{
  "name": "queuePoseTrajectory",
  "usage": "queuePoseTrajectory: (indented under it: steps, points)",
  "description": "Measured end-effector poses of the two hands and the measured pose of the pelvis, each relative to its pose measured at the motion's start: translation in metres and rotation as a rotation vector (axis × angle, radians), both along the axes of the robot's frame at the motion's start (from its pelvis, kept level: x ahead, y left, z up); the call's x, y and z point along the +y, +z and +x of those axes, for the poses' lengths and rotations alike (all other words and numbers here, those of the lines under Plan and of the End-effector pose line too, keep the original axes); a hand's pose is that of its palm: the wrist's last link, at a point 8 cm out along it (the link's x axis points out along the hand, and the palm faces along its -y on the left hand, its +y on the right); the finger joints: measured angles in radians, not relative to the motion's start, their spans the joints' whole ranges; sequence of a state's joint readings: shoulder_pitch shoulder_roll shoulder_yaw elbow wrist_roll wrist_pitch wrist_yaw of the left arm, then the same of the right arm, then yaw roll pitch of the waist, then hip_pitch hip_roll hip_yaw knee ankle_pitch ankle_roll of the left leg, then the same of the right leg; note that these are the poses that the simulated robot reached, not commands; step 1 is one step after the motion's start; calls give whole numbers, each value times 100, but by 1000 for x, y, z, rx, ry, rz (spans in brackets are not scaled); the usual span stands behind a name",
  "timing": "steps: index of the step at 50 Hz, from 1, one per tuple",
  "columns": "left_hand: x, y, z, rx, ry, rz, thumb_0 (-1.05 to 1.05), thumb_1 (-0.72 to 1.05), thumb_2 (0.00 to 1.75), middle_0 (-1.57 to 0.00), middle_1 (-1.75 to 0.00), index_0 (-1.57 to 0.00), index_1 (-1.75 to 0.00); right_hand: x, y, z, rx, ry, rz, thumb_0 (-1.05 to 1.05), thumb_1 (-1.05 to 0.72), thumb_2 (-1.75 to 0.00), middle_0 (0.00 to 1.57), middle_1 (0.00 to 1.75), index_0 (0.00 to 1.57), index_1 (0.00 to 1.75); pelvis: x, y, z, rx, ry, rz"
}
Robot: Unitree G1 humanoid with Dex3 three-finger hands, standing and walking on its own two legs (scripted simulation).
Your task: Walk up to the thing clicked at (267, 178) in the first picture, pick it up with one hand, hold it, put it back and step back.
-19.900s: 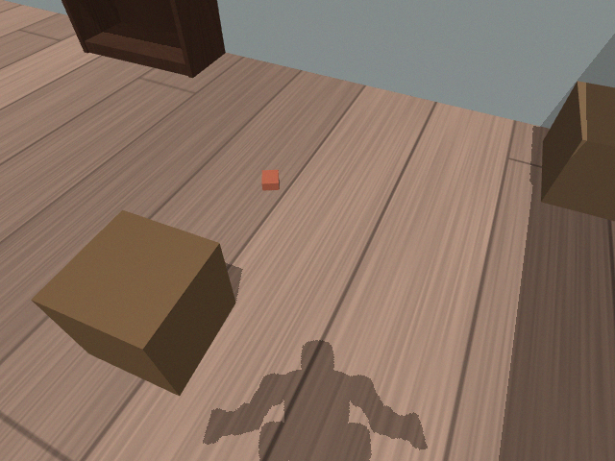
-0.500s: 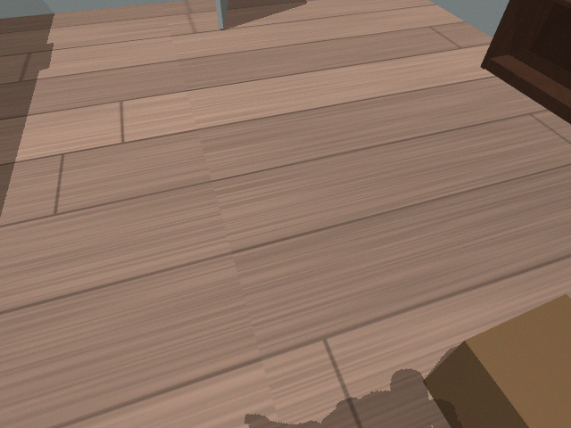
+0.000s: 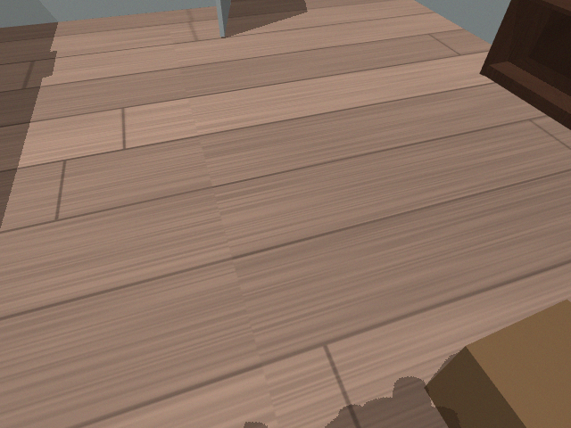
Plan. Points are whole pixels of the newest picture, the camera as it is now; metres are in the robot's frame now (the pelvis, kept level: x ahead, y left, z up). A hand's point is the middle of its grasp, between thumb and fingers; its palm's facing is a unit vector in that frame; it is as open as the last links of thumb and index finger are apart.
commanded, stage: walk up
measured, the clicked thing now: out of the picture +0.62 -1.46 -0.76
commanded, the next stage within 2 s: none
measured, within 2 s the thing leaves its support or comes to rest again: neither
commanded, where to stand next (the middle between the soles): +0.59 +0.03 m, yaw +1 degrees
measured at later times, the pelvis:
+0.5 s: pelvis +0.14 -0.03 -0.02, yaw +3 degrees
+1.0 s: pelvis +0.33 -0.02 -0.02, yaw -8 degrees
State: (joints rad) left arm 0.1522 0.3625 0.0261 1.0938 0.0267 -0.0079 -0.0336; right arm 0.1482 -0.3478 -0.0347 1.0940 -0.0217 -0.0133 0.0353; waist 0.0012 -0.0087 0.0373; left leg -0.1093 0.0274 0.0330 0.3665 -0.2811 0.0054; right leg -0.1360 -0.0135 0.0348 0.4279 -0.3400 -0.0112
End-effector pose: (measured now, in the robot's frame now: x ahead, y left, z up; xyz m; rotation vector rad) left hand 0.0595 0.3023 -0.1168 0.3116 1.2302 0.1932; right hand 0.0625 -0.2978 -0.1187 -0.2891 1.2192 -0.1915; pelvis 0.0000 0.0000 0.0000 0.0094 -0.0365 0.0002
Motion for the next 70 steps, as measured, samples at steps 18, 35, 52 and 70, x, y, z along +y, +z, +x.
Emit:
queuePoseTrajectory:
  steps: [18,35,52,70]
  points:
    - [-16,22,25,11,68,88,1,90,90,-20,-30,-20,-30,-66,-6,70,26,26,-17,1,-91,-90,21,30,20,30,-39,-6,86,-19,13,-31]
    - [6,-24,181,-27,23,-15,1,91,90,-20,-30,-20,-30,0,16,268,-203,113,-31,1,-91,-90,21,30,21,30,-1,-22,217,-38,33,-23]
    - [9,14,345,0,-157,150,1,90,90,-20,-30,-21,-30,-56,-21,332,-187,-68,-20,1,-90,-90,21,30,21,30,-24,-36,352,-13,-152,-4]
    - [39,13,523,-21,-360,186,0,90,90,-21,-30,-21,-30,-21,-16,435,-166,-197,-57,1,-91,-90,21,30,20,30,24,-37,480,20,-334,-24]
